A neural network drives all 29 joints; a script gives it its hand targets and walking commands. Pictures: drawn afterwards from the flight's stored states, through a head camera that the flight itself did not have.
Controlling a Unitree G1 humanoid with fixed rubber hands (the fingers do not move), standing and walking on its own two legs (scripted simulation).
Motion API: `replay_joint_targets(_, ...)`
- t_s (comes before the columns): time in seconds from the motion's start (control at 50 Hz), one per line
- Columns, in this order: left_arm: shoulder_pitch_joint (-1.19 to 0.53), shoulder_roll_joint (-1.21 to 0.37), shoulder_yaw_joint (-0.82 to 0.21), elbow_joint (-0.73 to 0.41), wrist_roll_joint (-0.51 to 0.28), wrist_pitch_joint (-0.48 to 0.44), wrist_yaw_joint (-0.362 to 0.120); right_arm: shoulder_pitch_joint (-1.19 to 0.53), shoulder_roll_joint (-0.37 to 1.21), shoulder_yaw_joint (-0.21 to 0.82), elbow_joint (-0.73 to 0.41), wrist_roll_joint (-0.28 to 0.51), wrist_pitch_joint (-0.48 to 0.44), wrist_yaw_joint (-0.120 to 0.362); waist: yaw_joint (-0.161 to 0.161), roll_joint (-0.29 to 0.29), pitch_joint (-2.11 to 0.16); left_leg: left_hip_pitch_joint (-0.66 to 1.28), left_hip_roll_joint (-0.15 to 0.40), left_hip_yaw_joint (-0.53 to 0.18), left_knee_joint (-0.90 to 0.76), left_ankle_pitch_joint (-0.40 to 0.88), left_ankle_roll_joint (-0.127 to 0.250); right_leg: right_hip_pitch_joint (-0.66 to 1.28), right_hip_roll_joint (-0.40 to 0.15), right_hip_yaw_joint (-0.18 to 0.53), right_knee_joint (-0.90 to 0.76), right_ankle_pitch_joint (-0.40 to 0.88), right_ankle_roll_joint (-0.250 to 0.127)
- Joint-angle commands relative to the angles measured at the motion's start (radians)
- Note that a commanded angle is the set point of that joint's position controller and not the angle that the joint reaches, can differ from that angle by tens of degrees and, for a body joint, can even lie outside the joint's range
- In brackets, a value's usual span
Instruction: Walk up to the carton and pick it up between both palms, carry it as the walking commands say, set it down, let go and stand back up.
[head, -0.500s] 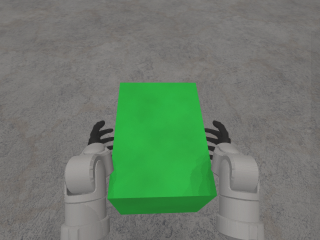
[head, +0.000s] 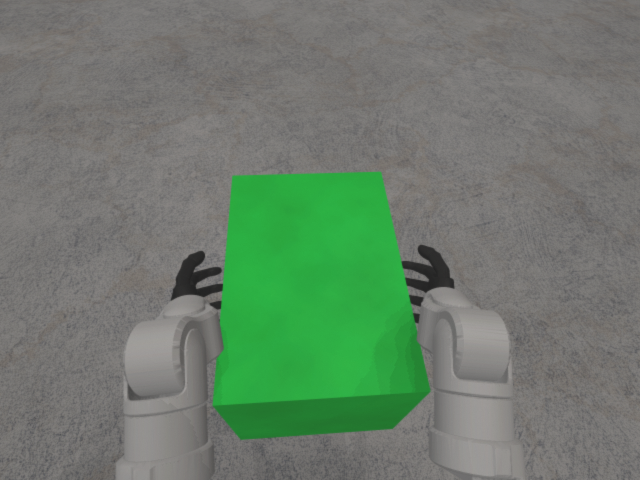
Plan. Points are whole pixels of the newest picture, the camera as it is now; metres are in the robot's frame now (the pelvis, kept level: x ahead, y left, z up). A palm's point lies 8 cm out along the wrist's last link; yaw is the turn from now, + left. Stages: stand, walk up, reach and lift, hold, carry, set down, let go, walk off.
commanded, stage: carry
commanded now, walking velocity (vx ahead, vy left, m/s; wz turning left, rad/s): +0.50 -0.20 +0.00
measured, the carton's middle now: (312, 302) +0.36 +0.02 +0.00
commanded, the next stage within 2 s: none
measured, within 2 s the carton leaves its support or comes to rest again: neither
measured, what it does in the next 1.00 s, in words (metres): walks ahead: right foot, then left foot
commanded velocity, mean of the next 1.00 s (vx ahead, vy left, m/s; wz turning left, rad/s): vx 0.26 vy -0.20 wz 0.00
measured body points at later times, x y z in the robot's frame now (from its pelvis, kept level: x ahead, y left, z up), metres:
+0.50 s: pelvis +0.39 -0.09 -0.01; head +0.43 -0.07 +0.44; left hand +0.69 +0.06 +0.04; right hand +0.70 -0.22 +0.06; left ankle +0.29 +0.01 -0.73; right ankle +0.25 -0.18 -0.65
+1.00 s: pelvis +0.75 -0.19 -0.01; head +0.83 -0.16 +0.43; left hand +1.06 -0.02 +0.04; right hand +1.09 -0.30 +0.06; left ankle +0.75 -0.10 -0.73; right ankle +0.63 -0.26 -0.68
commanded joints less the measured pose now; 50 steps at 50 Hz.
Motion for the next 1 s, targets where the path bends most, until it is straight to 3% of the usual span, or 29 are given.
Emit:
replay_joint_targets(0.0,-0.559,-1.045,-0.694,0.008,-0.402,-0.005,-0.518,-0.536,1.01,0.672,-0.198,0.471,-0.005,0.338,-0.059,0.207,-0.416,0.639,0.309,-0.232,-0.025,0.923,0.115,-0.278,-0.053,0.013,-0.384,0.082,0.004)
replay_joint_targets(0.04,-0.54,-1.051,-0.689,0.0,-0.391,-0.015,-0.507,-0.533,0.986,0.678,-0.213,0.484,0.004,0.346,-0.026,0.277,-0.495,0.426,0.195,-0.01,0.114,1.177,0.032,0.169,0.082,-0.206,-0.574,0.268,-0.013)
replay_joint_targets(0.06,-0.55,-1.052,-0.69,-0.021,-0.385,-0.026,-0.499,-0.518,0.978,0.687,-0.213,0.488,0.007,0.354,-0.015,0.183,-0.561,0.229,0.141,0.02,0.222,1.0,-0.008,0.423,0.05,-0.159,-0.578,0.384,-0.052)
replay_joint_targets(0.08,-0.545,-1.053,-0.687,-0.019,-0.373,-0.03,-0.494,-0.511,0.98,0.691,-0.201,0.492,0.014,0.362,0.01,-0.011,-0.635,-0.044,0.071,0.032,0.389,0.649,-0.056,0.709,-0.111,0.056,-0.525,0.559,-0.111)
replay_joint_targets(0.1,-0.526,-1.036,-0.66,0.01,-0.346,-0.037,-0.495,-0.6,1.005,0.734,-0.222,0.542,0.024,0.373,0.017,-0.353,-0.668,-0.352,-0.047,0.025,0.608,0.009,-0.067,0.928,-0.329,0.351,-0.52,0.908,-0.216)
replay_joint_targets(0.12,-0.546,-1.049,-0.662,0.017,-0.32,-0.04,-0.482,-0.63,1.0,0.739,-0.213,0.555,0.036,0.389,0.021,-0.33,-0.594,-0.479,-0.083,-0.045,0.637,-0.243,-0.047,0.954,-0.347,0.393,-0.455,1.209,-0.283)
replay_joint_targets(0.18,-0.52,-1.048,-0.633,0.016,-0.285,-0.039,-0.466,-0.615,1.008,0.757,-0.17,0.581,0.04,0.392,0.023,-0.105,-0.434,-0.682,-0.007,-0.065,0.56,-0.254,-0.028,1.0,-0.31,0.258,-0.461,1.19,-0.224)
replay_joint_targets(0.28,-0.554,-1.053,-0.664,-0.03,-0.338,-0.034,-0.473,-0.536,1.012,0.711,-0.141,0.543,0.034,0.372,0.006,-0.132,-0.461,-0.261,-0.083,0.023,0.02,0.062,0.0,0.706,-0.19,-0.012,-0.464,1.267,-0.14)
replay_joint_targets(0.3,-0.545,-1.053,-0.681,-0.031,-0.358,-0.035,-0.482,-0.552,1.03,0.713,-0.165,0.541,0.024,0.362,-0.013,-0.156,-0.497,-0.098,-0.117,0.061,-0.085,0.224,-0.005,0.638,-0.158,-0.087,-0.374,1.377,-0.112)
replay_joint_targets(0.32,-0.588,-1.058,-0.718,-0.062,-0.377,-0.033,-0.486,-0.481,1.034,0.686,-0.141,0.506,0.017,0.357,-0.059,-0.114,-0.538,0.179,-0.052,0.021,-0.154,0.43,0.029,0.449,-0.122,-0.145,-0.232,1.236,-0.057)
replay_joint_targets(0.34,-0.633,-1.03,-0.733,-0.138,-0.406,-0.034,-0.489,-0.401,1.025,0.664,-0.12,0.478,0.013,0.354,-0.093,0.076,-0.654,0.559,0.138,-0.189,-0.017,0.666,0.123,0.123,-0.102,-0.09,-0.066,0.866,-0.025)
replay_joint_targets(0.36,-0.612,-1.027,-0.728,-0.093,-0.412,-0.015,-0.495,-0.424,1.015,0.644,-0.069,0.465,0.014,0.349,-0.067,0.38,-0.689,0.748,0.407,-0.688,-0.042,1.092,0.262,-0.119,0.039,-0.018,0.177,0.215,0.006)
replay_joint_targets(0.38,-0.719,-1.031,-0.757,-0.137,-0.462,-0.02,-0.504,-0.438,1.007,0.622,-0.088,0.452,-0.004,0.339,-0.062,0.369,-0.638,0.875,0.437,-0.731,0.005,1.277,0.329,-0.291,0.072,0.102,0.274,-0.043,0.005)
replay_joint_targets(0.4,-0.676,-1.059,-0.75,-0.069,-0.451,-0.015,-0.507,-0.406,0.998,0.621,-0.075,0.427,-0.005,0.329,-0.083,0.302,-0.545,1.004,0.403,-0.578,0.058,1.414,0.266,-0.502,0.028,0.104,0.358,-0.033,0.022)
replay_joint_targets(0.46,-0.667,-1.049,-0.761,-0.114,-0.458,-0.027,-0.512,-0.44,1.01,0.641,-0.161,0.453,-0.03,0.332,-0.084,0.229,-0.407,0.866,0.331,-0.397,-0.014,1.178,0.171,-0.63,-0.057,0.037,0.202,-0.034,-0.013)
replay_joint_targets(0.48,-0.671,-1.068,-0.752,-0.103,-0.445,-0.023,-0.513,-0.487,1.034,0.662,-0.178,0.464,-0.027,0.333,-0.079,0.222,-0.381,0.787,0.347,-0.399,-0.046,1.042,0.165,-0.58,-0.104,0.103,0.125,-0.031,-0.019)
replay_joint_targets(0.5,-0.603,-1.071,-0.732,-0.066,-0.425,-0.019,-0.509,-0.49,1.026,0.667,-0.2,0.476,-0.02,0.338,-0.075,0.139,-0.326,0.655,0.321,-0.31,-0.07,1.031,0.144,-0.499,-0.07,0.008,0.009,0.04,-0.003)
replay_joint_targets(0.54,-0.567,-1.036,-0.703,-0.069,-0.399,-0.03,-0.49,-0.508,1.009,0.676,-0.199,0.492,-0.008,0.343,-0.048,0.23,-0.397,0.583,0.241,-0.107,-0.018,1.132,0.06,-0.206,-0.031,-0.033,-0.369,0.237,-0.021)
replay_joint_targets(0.58,-0.525,-1.041,-0.677,-0.065,-0.368,-0.047,-0.48,-0.552,1.0,0.714,-0.282,0.529,-0.005,0.355,-0.009,0.221,-0.513,0.345,0.145,0.062,0.217,1.319,-0.004,0.289,0.129,-0.262,-0.528,0.514,-0.019)
replay_joint_targets(0.6,-0.433,-1.033,-0.65,-0.02,-0.327,-0.049,-0.478,-0.538,0.962,0.734,-0.294,0.526,0.001,0.359,0.02,0.134,-0.56,0.141,0.075,0.084,0.394,1.147,-0.048,0.553,0.061,-0.181,-0.536,0.764,-0.055)
replay_joint_targets(0.64,-0.433,-1.036,-0.633,0.019,-0.302,-0.05,-0.477,-0.548,0.989,0.751,-0.25,0.55,0.029,0.383,0.023,-0.354,-0.67,-0.356,-0.128,-0.031,0.821,-0.245,-0.073,0.982,-0.35,0.33,-0.395,1.731,-0.264)
replay_joint_targets(0.66,-0.454,-1.046,-0.642,-0.008,-0.291,-0.057,-0.466,-0.549,0.987,0.737,-0.235,0.563,0.036,0.39,0.028,-0.351,-0.681,-0.46,-0.135,-0.113,0.96,-0.27,-0.072,1.035,-0.382,0.374,-0.349,1.898,-0.327)
replay_joint_targets(0.74,-0.507,-1.073,-0.659,-0.076,-0.302,-0.062,-0.47,-0.541,1.023,0.756,-0.179,0.559,0.03,0.39,0.013,-0.084,-0.464,-0.5,0.005,-0.157,0.743,-0.154,-0.035,0.706,-0.295,0.222,-0.449,1.319,-0.23)
replay_joint_targets(0.84,-0.604,-1.055,-0.733,-0.136,-0.389,-0.046,-0.478,-0.479,1.047,0.689,-0.191,0.521,0.005,0.363,-0.016,-0.065,-0.525,-0.128,-0.061,-0.007,-0.096,0.23,-0.037,0.629,-0.168,-0.03,-0.364,1.381,-0.11)
replay_joint_targets(0.86,-0.575,-1.073,-0.756,-0.113,-0.41,-0.039,-0.485,-0.463,1.033,0.683,-0.229,0.498,-0.007,0.354,-0.052,-0.028,-0.579,0.113,-0.031,0.002,-0.184,0.531,-0.022,0.459,-0.121,-0.077,-0.23,1.279,-0.055)
replay_joint_targets(0.88,-0.552,-1.046,-0.751,-0.127,-0.411,-0.034,-0.489,-0.44,1.027,0.682,-0.222,0.49,-0.015,0.351,-0.076,0.131,-0.647,0.481,0.195,-0.216,-0.038,1.272,0.073,0.151,-0.04,-0.087,-0.06,0.764,0.027)
replay_joint_targets(0.9,-0.578,-1.061,-0.751,-0.106,-0.432,-0.028,-0.491,-0.437,1.013,0.65,-0.195,0.47,-0.018,0.345,-0.045,0.43,-0.71,0.795,0.423,-0.496,0.079,1.937,0.188,-0.143,0.051,-0.014,0.049,-0.024,0.038)
replay_joint_targets(0.94,-0.635,-1.05,-0.753,-0.202,-0.457,-0.031,-0.495,-0.44,0.995,0.65,-0.247,0.47,-0.027,0.328,-0.053,0.317,-0.759,0.858,0.49,-0.547,0.094,1.755,0.264,-0.243,0.016,0.138,0.195,-0.119,0.027)
replay_joint_targets(0.98,-0.615,-1.06,-0.776,-0.165,-0.449,-0.021,-0.502,-0.338,0.979,0.614,-0.173,0.407,-0.019,0.323,-0.07,0.297,-0.591,0.851,0.36,-0.435,0.097,1.594,0.218,-0.432,-0.001,0.087,0.09,-0.077,0.019)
